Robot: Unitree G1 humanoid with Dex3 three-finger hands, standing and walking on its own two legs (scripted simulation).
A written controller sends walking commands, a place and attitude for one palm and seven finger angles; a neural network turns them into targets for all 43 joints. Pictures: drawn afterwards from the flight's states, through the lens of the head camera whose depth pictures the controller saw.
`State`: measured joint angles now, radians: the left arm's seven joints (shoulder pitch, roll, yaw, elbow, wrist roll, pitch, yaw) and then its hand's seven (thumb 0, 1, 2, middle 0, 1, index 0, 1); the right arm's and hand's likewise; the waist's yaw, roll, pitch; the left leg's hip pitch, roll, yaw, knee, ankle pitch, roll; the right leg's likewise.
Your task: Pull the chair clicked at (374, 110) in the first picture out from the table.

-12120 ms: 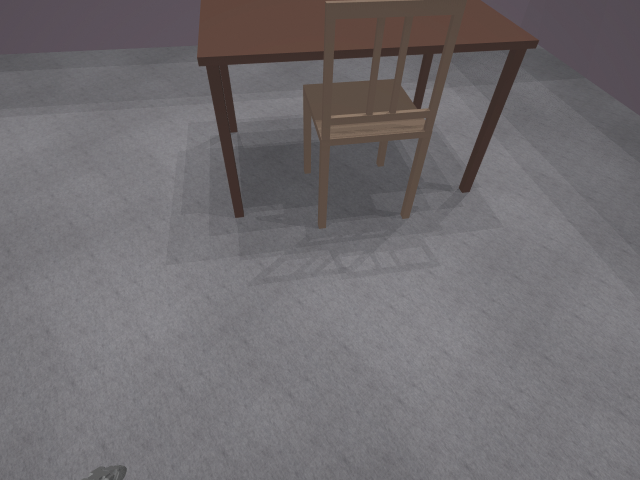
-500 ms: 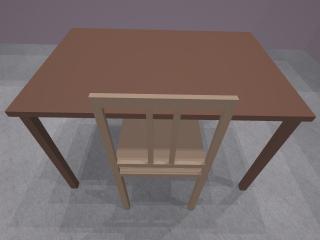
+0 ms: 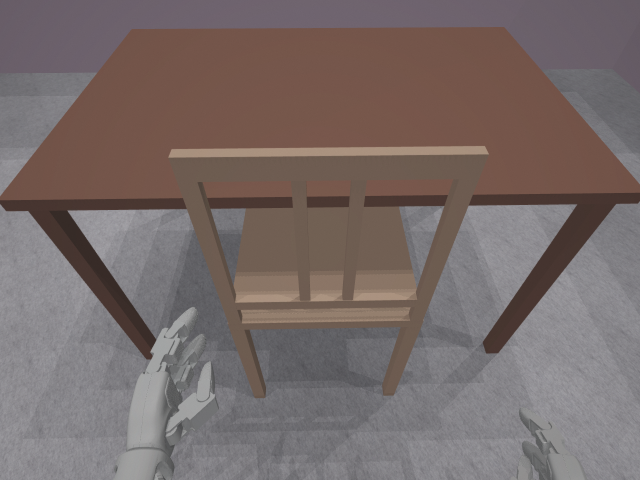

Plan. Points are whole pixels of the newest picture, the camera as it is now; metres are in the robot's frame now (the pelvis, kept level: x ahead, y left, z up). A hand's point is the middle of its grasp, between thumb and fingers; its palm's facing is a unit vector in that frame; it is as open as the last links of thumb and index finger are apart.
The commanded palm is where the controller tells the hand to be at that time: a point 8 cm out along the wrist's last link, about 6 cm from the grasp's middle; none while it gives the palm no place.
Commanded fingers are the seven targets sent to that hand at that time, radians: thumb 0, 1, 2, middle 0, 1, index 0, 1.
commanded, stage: raise the hand toward the chair's back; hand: left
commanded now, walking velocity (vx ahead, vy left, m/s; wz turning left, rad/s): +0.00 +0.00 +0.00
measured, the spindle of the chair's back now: (302, 247) +0.49 +0.04 -0.03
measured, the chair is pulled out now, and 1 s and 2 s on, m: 0.00 0.00 0.00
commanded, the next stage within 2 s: aim the fingers beside a spindle in 1.82 s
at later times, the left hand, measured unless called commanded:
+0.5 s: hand (199, 430) +0.20 +0.15 -0.02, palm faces -0.03 -1.00 -0.01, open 12.4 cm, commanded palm +0.16 +0.22 -0.02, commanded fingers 0.00 -0.03 0.50 -0.11 -0.15 -0.11 -0.15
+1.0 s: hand (162, 405) +0.22 +0.20 +0.00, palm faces +0.07 -1.00 -0.06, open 16.3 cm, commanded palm +0.19 +0.26 +0.00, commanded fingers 0.00 -0.50 0.30 -0.06 -0.08 -0.06 -0.08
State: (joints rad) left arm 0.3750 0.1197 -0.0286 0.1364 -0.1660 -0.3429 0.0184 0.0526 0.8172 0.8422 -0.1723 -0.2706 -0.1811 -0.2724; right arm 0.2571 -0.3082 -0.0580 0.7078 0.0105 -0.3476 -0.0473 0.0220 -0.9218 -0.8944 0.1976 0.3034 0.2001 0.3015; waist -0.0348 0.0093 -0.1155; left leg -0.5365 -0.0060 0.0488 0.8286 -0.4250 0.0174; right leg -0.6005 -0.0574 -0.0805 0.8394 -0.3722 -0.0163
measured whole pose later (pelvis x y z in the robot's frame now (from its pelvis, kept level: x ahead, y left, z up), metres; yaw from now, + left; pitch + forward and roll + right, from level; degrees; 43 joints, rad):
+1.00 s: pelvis -0.01 +0.01 -0.05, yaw +1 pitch +16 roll -2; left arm 0.39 0.22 0.13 -0.02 -0.22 -0.43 -0.15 0.00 -0.39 0.35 -0.07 -0.09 -0.08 -0.10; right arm 0.21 -0.24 0.00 0.49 0.01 -0.20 -0.04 0.01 -0.90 -0.89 0.20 0.30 0.20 0.30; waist -0.01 0.02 -0.14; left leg -0.87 0.01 0.00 1.15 -0.56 0.03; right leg -0.89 -0.05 -0.12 1.09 -0.47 -0.01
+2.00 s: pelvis +0.00 +0.01 -0.04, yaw +1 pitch +16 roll -2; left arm 0.27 0.25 0.21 0.11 -0.27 -0.41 -0.26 -0.01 -0.50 0.30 -0.06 -0.08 -0.07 -0.08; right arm 0.23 -0.25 0.02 0.53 0.02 -0.22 -0.03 0.01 -0.90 -0.89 0.20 0.30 0.20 0.30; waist -0.01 0.03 -0.13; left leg -0.84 0.01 0.00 1.10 -0.53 0.03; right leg -0.85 -0.05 -0.12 1.04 -0.45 -0.01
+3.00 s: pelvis -0.01 +0.01 -0.06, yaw +0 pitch +21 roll -2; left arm -0.09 0.22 0.17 0.39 -0.20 -0.46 -0.18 -0.01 -0.50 0.30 -0.06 -0.08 -0.07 -0.08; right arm 0.22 -0.26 0.01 0.57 0.00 -0.15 -0.01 0.01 -0.90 -0.89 0.20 0.30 0.20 0.30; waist -0.03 0.02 -0.14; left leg -1.02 0.01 0.01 1.22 -0.57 0.04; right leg -1.04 -0.06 -0.10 1.16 -0.47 -0.01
